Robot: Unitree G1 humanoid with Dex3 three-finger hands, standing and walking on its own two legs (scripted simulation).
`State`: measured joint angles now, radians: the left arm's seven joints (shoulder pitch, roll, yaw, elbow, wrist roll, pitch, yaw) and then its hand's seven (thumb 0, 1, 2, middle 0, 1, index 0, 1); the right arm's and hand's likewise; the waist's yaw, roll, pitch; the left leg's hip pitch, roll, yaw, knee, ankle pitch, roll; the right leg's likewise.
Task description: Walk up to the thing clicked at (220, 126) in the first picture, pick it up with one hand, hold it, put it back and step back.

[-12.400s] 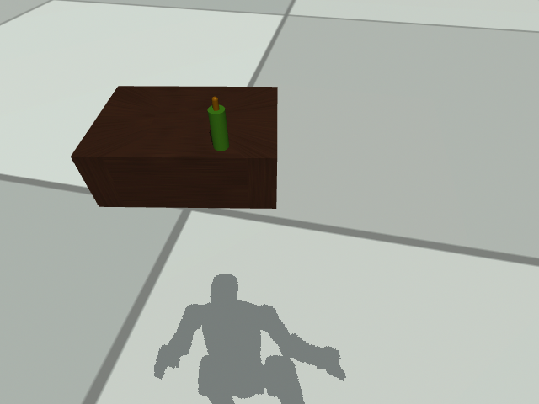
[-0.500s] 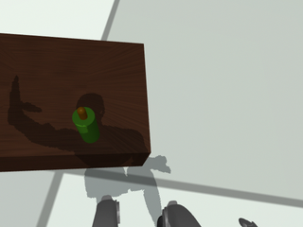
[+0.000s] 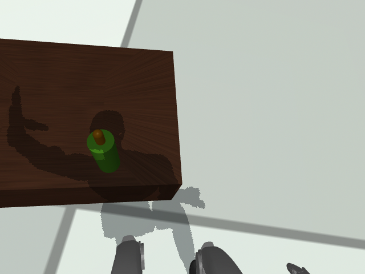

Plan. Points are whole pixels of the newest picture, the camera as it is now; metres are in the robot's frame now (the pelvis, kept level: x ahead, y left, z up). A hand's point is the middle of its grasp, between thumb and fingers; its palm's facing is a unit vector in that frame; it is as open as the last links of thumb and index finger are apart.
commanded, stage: go down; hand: left
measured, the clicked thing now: (104, 149) +0.47 +0.19 -0.23
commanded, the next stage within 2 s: none
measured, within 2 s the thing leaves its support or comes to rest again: neither
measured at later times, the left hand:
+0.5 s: hand out of the picture +0.43 +0.41 +0.07, palm faces +0.23 -0.97 +0.00, open 17.6 cm
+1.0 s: hand out of the picture +0.44 +0.41 +0.08, palm faces +0.24 -0.97 +0.01, open 17.5 cm
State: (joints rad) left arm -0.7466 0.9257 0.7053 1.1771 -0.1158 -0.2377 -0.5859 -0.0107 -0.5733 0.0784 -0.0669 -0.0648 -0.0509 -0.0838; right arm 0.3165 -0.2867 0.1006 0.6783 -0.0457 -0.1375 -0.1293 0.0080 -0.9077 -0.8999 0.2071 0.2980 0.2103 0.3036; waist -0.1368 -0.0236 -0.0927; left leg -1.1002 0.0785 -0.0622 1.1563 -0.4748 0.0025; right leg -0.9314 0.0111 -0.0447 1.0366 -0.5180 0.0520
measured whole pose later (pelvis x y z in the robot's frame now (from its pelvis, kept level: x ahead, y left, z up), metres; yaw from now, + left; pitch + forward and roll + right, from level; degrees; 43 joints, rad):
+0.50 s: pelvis -0.01 +0.00 +0.00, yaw +0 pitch +24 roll -7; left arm -0.81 0.98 0.72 1.21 -0.12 -0.26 -0.59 -0.01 -0.58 0.07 -0.07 -0.07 -0.05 -0.08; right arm 0.33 -0.29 0.11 0.67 -0.05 -0.13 -0.13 0.01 -0.90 -0.90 0.21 0.30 0.21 0.30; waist -0.15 -0.03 -0.08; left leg -1.13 0.08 -0.07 1.17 -0.47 0.00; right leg -0.96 0.01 -0.05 1.05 -0.51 0.05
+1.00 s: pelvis +0.00 +0.00 -0.01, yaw -1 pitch +25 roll -7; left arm -0.83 0.98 0.72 1.22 -0.13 -0.26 -0.58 -0.01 -0.55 0.08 -0.06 -0.07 -0.05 -0.08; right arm 0.32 -0.28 0.12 0.67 -0.04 -0.12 -0.13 0.01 -0.90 -0.90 0.21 0.30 0.21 0.30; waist -0.15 -0.02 -0.09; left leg -1.15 0.08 -0.07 1.19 -0.48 0.01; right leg -0.97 0.02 -0.05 1.06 -0.52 0.06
